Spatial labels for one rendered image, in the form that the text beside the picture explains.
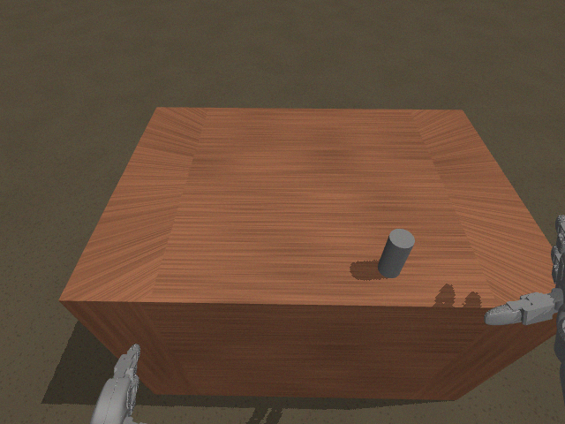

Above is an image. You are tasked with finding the can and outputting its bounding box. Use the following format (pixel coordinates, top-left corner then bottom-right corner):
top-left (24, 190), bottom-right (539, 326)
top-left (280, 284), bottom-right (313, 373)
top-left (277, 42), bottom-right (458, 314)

top-left (378, 229), bottom-right (415, 278)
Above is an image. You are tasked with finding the left robot hand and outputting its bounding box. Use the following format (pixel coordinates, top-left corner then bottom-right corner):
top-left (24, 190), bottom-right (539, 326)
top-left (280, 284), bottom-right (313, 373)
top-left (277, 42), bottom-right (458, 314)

top-left (90, 344), bottom-right (147, 424)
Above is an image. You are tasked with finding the right robot hand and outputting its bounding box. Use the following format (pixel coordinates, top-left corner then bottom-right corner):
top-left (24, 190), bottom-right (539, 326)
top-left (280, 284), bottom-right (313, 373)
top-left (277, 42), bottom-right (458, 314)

top-left (484, 215), bottom-right (565, 325)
